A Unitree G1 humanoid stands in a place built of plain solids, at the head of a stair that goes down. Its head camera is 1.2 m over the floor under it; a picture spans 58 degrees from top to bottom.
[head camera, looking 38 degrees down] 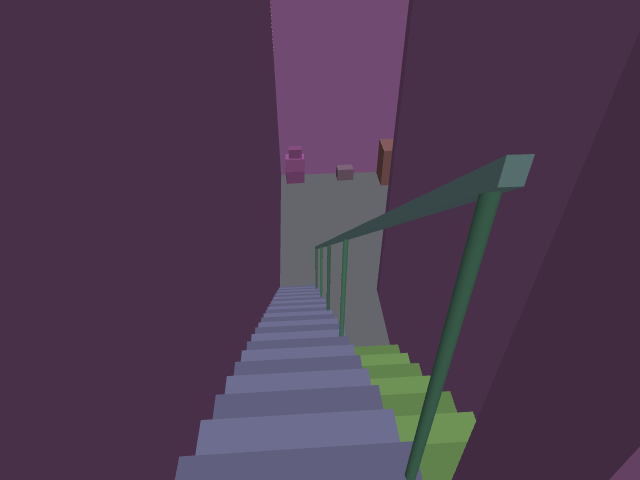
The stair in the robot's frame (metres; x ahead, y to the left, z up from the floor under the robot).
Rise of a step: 0.20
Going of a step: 0.24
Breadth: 0.76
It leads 4 degrees to the left of straight ahead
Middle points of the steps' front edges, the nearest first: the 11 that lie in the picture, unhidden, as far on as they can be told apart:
0.69 0.07 -0.19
0.92 0.09 -0.39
1.15 0.10 -0.58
1.39 0.12 -0.78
1.62 0.13 -0.98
1.86 0.15 -1.17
2.09 0.16 -1.37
2.33 0.18 -1.57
2.56 0.19 -1.76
2.79 0.21 -1.96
3.03 0.23 -2.16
